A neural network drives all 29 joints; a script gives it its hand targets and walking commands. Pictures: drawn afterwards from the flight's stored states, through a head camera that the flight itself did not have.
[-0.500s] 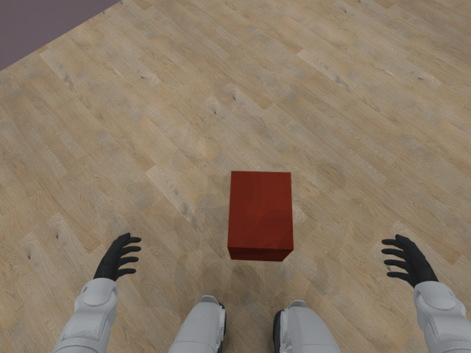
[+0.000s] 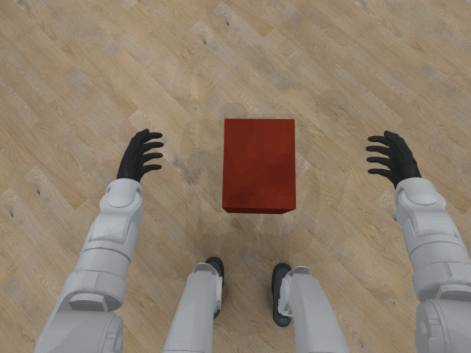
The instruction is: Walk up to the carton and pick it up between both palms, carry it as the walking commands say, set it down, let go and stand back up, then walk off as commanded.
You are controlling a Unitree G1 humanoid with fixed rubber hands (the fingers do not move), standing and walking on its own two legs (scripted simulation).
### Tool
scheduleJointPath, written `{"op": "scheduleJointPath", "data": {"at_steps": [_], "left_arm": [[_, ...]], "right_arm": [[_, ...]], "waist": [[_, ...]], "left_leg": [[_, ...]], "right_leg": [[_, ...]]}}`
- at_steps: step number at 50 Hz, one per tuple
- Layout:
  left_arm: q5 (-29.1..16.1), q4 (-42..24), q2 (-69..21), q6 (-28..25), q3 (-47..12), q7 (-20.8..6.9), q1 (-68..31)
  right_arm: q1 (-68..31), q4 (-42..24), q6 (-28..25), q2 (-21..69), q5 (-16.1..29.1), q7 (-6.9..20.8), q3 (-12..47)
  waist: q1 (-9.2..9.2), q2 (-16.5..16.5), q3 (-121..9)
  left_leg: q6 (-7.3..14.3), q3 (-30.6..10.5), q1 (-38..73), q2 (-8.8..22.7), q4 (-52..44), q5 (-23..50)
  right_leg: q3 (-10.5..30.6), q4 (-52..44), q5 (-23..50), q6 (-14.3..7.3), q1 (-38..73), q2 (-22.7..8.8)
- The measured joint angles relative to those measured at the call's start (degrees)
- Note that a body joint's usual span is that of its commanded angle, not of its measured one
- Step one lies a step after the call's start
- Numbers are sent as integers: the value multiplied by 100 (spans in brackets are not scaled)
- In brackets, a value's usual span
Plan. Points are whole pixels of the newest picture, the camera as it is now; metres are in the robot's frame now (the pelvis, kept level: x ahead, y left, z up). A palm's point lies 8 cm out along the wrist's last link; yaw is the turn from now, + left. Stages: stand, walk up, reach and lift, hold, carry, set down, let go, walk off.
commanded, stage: reach and lift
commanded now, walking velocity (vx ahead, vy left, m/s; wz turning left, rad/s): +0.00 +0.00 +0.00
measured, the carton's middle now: (256, 172) +0.49 -0.03 -0.55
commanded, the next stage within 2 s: none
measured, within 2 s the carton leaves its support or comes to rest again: neither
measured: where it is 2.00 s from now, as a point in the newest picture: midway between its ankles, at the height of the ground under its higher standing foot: (246, 302)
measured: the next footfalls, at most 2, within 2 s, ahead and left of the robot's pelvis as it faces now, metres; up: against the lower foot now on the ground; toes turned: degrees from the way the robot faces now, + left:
none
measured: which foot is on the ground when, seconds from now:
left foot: down 0.00-1.00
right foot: down 0.00-1.00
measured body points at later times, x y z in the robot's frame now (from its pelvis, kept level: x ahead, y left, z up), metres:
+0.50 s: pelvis -0.01 +0.00 -0.03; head +0.32 +0.00 +0.29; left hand +0.48 +0.17 -0.16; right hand +0.48 -0.23 -0.17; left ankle +0.07 +0.13 -0.66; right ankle +0.05 -0.12 -0.66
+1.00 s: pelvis -0.09 +0.00 -0.17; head +0.30 +0.00 +0.06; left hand +0.48 +0.16 -0.35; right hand +0.47 -0.19 -0.36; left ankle +0.07 +0.13 -0.66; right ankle +0.05 -0.12 -0.66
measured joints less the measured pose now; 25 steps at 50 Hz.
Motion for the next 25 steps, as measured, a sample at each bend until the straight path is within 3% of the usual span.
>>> {"op": "scheduleJointPath", "data": {"at_steps": [13, 25], "left_arm": [[-68, 100, -236, -157, 154, 208, -1192], [207, 217, -446, -200, 541, 223, -1630]], "right_arm": [[-1323, 283, -176, 114, 51, -77, -181], [-1736, 387, -198, 257, 51, -102, -662]], "waist": [[0, 0, -436], [0, 0, -664]], "left_leg": [[-6, 6, -1284, 14, 3, 156], [-11, 6, -2002, 14, 29, 301]], "right_leg": [[16, 6, 164, -8, -1296, 20], [24, 28, 315, -8, -2015, 25]]}}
